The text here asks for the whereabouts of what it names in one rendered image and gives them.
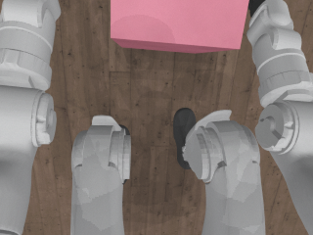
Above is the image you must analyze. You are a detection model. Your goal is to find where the right robot thigh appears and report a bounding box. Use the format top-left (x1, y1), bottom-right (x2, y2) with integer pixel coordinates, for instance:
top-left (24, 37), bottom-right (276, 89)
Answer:
top-left (190, 120), bottom-right (266, 235)

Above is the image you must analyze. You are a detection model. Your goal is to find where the carton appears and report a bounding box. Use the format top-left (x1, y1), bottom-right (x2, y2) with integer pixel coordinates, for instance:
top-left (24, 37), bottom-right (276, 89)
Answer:
top-left (111, 0), bottom-right (249, 54)

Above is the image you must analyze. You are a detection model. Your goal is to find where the robot left upper arm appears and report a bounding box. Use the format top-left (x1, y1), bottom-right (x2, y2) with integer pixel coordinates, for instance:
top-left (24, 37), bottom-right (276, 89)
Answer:
top-left (0, 85), bottom-right (57, 235)

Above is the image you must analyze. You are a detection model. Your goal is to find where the right robot hand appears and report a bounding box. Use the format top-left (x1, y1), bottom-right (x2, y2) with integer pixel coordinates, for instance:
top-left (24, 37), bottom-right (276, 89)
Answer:
top-left (247, 0), bottom-right (266, 18)

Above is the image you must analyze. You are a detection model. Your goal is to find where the right robot forearm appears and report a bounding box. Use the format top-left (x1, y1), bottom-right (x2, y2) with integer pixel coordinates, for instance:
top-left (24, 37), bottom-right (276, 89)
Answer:
top-left (246, 0), bottom-right (313, 108)

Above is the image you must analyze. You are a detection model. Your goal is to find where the left robot forearm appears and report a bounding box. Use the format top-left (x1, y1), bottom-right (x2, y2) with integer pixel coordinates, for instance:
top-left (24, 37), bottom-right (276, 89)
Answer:
top-left (0, 0), bottom-right (62, 91)

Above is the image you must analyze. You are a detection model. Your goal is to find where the right robot shin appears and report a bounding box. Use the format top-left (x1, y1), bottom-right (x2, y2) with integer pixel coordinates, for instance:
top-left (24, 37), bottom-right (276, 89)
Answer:
top-left (182, 110), bottom-right (260, 172)

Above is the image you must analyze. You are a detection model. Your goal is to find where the robot right upper arm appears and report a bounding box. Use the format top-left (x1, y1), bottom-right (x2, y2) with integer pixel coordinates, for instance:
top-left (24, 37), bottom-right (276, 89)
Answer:
top-left (254, 100), bottom-right (313, 235)

